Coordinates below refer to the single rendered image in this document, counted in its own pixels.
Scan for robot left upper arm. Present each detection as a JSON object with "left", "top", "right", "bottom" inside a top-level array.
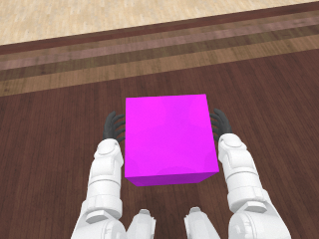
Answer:
[{"left": 71, "top": 218, "right": 128, "bottom": 239}]

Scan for right robot thigh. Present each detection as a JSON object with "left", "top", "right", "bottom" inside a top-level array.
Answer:
[{"left": 183, "top": 211, "right": 220, "bottom": 239}]

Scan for left robot forearm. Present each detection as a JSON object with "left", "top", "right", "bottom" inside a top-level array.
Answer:
[{"left": 72, "top": 138, "right": 124, "bottom": 236}]

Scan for right robot forearm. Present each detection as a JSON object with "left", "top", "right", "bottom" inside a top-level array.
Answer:
[{"left": 218, "top": 133, "right": 291, "bottom": 239}]

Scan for robot right upper arm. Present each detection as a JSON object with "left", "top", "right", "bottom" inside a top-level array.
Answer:
[{"left": 228, "top": 210, "right": 291, "bottom": 239}]

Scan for robot right shin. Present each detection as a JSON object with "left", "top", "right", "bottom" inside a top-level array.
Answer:
[{"left": 188, "top": 207, "right": 206, "bottom": 215}]

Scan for robot right hand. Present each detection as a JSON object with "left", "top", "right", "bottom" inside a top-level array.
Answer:
[{"left": 209, "top": 108, "right": 233, "bottom": 142}]

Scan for carton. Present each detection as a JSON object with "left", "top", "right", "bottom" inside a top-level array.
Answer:
[{"left": 125, "top": 94, "right": 219, "bottom": 187}]

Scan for robot left hand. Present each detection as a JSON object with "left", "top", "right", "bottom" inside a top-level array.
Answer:
[{"left": 102, "top": 111, "right": 126, "bottom": 143}]

